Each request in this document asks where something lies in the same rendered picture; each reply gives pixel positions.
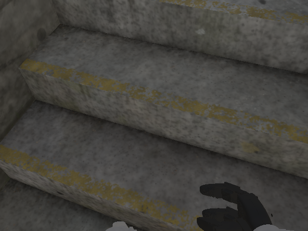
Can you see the robot right hand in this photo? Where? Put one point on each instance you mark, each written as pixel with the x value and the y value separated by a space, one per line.
pixel 250 215

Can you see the robot left shin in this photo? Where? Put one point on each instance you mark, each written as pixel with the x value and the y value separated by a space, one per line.
pixel 120 223

